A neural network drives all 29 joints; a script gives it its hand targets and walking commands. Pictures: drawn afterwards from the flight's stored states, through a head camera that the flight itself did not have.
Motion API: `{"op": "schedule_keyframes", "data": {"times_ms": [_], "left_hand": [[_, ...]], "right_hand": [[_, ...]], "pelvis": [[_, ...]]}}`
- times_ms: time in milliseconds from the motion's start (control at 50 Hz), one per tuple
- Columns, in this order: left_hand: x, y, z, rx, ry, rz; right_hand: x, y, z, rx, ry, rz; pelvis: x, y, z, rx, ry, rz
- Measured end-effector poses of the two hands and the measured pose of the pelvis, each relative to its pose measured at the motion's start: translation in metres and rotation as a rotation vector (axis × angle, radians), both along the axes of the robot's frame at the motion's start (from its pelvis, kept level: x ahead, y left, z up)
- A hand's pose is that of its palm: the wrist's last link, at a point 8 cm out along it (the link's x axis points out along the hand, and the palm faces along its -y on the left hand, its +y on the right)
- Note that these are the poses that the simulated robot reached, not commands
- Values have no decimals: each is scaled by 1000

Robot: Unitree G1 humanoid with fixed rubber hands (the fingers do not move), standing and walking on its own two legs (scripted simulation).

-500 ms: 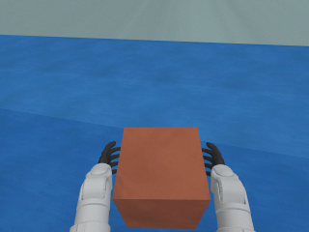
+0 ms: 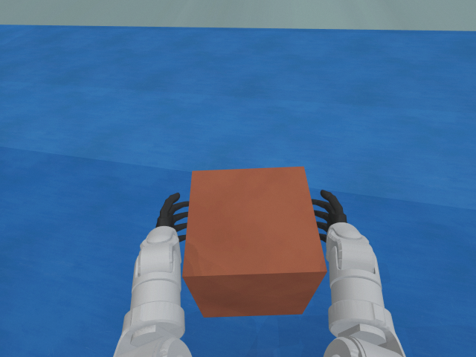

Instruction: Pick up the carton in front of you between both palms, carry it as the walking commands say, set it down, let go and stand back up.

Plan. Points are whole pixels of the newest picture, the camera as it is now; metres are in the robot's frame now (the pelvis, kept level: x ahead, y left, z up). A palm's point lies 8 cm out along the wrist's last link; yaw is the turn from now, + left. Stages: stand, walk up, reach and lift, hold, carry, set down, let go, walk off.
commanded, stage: set down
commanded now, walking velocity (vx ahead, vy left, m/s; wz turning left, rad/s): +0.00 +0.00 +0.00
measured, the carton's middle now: (250, 246) +0.35 -0.01 -0.04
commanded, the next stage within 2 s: none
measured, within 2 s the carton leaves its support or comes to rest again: neither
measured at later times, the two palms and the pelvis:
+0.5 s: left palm (198, 259) +0.39 +0.12 -0.17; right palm (321, 261) +0.38 -0.18 -0.18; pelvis -0.03 +0.03 -0.10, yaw +0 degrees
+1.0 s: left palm (219, 267) +0.45 +0.09 -0.32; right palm (322, 273) +0.42 -0.21 -0.33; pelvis -0.05 +0.01 -0.23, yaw +2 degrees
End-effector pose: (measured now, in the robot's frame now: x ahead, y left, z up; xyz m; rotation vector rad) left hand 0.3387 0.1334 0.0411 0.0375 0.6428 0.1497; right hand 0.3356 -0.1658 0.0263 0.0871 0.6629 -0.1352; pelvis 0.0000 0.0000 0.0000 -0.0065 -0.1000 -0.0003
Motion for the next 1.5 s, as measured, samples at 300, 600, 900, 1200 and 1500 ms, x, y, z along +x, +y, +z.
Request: {"op": "schedule_keyframes", "data": {"times_ms": [300, 600, 900, 1200, 1500], "left_hand": [[29, -10, -152, 5, 16, -9], [66, -22, -231, -58, -26, 12], [97, -37, -324, -36, 1, -14], [126, -54, -416, -21, 29, -67], [145, -60, -518, -20, 62, -97]], "right_hand": [[22, -9, -156, -61, 15, 30], [55, -22, -232, -45, -21, -3], [81, -37, -327, -53, 7, -8], [98, -52, -418, -67, 37, -36], [117, -59, -512, -95, 71, -31]], "pelvis": [[-18, 20, -47, 41, 434, -30], [-34, 26, -128, 53, 710, -15], [-50, 16, -207, 87, 840, -10], [-61, 17, -272, 101, 889, -11], [-67, 28, -331, 85, 876, 3]]}}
